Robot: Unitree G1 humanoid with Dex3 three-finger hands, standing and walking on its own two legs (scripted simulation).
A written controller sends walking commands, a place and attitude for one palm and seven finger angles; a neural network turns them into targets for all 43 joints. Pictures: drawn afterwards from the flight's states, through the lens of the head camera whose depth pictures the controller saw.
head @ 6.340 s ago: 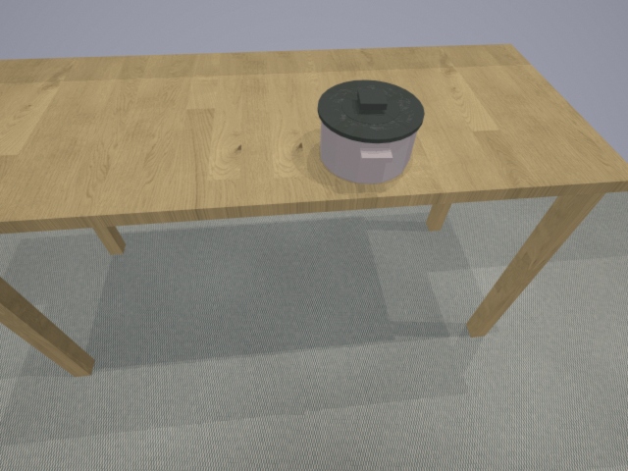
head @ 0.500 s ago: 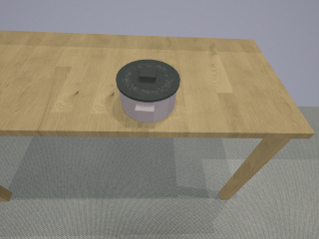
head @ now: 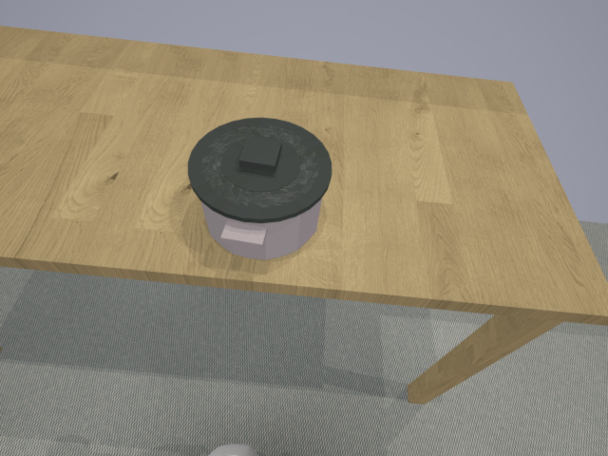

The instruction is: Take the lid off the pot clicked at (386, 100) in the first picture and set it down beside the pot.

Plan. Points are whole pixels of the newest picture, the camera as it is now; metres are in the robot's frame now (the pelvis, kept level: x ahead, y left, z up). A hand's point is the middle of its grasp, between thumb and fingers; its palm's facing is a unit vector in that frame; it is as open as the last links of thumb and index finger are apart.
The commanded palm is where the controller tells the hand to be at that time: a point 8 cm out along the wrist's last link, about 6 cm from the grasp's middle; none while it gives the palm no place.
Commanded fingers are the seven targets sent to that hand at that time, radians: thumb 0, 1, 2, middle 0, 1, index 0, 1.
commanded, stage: come to a stop and stand still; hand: left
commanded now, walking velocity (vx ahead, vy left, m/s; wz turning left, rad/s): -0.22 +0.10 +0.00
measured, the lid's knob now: (261, 154) +0.45 +0.11 +0.13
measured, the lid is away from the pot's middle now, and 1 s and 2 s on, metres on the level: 0.00 0.00 0.00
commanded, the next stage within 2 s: look again from close up in 1.04 s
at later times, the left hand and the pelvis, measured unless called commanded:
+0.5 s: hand out of the picture +0.07 +0.20 -0.16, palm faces +0.06 -0.96 -0.29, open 7.4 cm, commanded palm none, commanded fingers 0.00 0.90 0.90 -0.20 -0.30 -0.20 -0.30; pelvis +0.02 -0.01 +0.01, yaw +2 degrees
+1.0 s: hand out of the picture +0.00 +0.23 -0.15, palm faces +0.03 -0.97 -0.25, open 7.4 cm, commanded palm none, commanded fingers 0.00 0.90 0.90 -0.20 -0.30 -0.20 -0.30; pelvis -0.02 +0.04 +0.01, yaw +0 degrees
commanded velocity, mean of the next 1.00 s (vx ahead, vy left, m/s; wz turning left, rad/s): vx -0.05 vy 0.04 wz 0.00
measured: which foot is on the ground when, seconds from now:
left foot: down 0.00-0.24, up 0.26-0.50, down 0.52-1.00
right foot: up 0.00-0.16, down 0.18-1.00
